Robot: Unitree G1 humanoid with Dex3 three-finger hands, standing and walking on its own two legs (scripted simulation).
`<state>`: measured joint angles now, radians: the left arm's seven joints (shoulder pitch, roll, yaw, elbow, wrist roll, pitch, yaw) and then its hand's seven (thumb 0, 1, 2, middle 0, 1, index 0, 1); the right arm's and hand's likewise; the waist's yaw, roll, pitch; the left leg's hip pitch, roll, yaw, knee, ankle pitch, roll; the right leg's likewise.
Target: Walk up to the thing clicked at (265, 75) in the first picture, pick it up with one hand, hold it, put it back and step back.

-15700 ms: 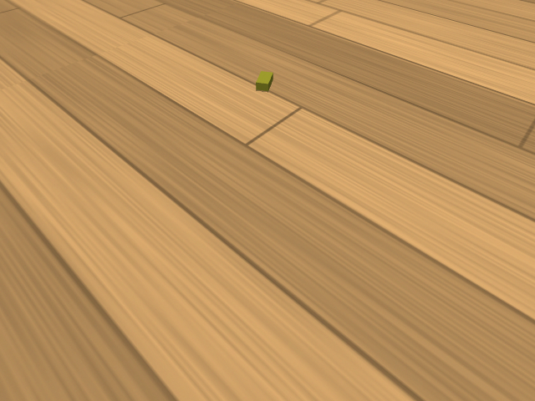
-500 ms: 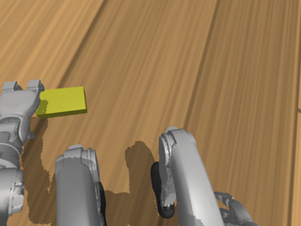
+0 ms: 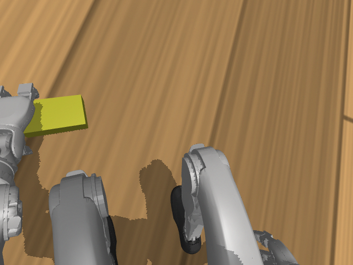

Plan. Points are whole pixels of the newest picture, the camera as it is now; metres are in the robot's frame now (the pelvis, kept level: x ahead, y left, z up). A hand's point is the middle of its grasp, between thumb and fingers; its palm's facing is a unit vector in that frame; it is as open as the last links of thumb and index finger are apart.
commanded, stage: rise first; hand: left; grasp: from above
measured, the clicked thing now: (54, 116) +0.50 +0.22 -0.31
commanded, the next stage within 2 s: approach in 1.94 s
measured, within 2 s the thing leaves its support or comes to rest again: neither
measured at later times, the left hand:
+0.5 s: hand (26, 126) +0.45 +0.26 -0.20, palm faces -0.47 -0.04 -0.88, open 14.1 cm
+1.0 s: hand (22, 117) +0.47 +0.26 -0.20, palm faces -0.45 -0.03 -0.89, open 14.2 cm
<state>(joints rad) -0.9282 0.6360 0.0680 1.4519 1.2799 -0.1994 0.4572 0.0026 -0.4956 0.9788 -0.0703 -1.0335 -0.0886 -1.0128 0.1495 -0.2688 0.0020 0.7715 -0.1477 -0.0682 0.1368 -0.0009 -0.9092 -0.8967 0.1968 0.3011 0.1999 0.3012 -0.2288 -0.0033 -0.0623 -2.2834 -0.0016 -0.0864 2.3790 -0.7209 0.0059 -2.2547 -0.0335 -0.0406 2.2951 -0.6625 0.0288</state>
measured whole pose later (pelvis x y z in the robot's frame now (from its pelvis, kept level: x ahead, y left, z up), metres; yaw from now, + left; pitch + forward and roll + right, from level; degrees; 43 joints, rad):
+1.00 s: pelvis +0.00 +0.00 -0.02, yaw -2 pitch +34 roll -8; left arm -0.98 0.73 0.08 1.48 1.29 -0.20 0.45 0.00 -0.54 1.03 -0.08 -1.01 -0.07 -1.02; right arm 0.17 -0.29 0.07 0.74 -0.17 -0.09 0.17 0.00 -0.91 -0.90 0.20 0.30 0.20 0.30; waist -0.28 0.00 -0.02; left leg -2.33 0.00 -0.12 2.45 -0.72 0.01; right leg -2.29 -0.03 -0.07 2.34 -0.65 0.03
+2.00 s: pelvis +0.00 +0.00 -0.02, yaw -2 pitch +34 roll -8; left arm -0.98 0.75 0.08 1.49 1.29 -0.23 0.41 0.00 -0.54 1.03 -0.08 -1.01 -0.07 -1.02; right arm 0.19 -0.29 0.08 0.73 -0.16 -0.08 0.17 0.00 -0.91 -0.90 0.20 0.30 0.20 0.30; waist -0.28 0.00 -0.03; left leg -2.34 -0.01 -0.12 2.45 -0.70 0.01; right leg -2.29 -0.03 -0.07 2.33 -0.64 0.04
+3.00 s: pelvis +0.00 +0.01 -0.02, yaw -3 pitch +33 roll -10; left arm -1.10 0.74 -0.01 1.58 1.33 -0.22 0.45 0.00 -0.51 1.08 -0.09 -1.07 -0.09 -1.07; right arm 0.17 -0.30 0.11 0.72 -0.18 -0.10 0.18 0.00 -0.91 -0.89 0.20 0.30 0.20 0.30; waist -0.33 -0.03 -0.03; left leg -2.35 -0.01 -0.14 2.48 -0.72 0.01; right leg -2.29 -0.02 -0.09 2.34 -0.65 0.04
